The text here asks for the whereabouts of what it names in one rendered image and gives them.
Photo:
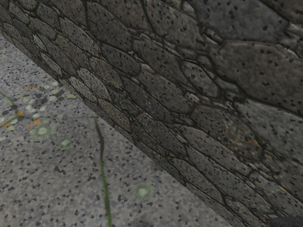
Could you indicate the robot right hand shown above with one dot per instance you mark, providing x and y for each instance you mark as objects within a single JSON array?
[{"x": 296, "y": 221}]

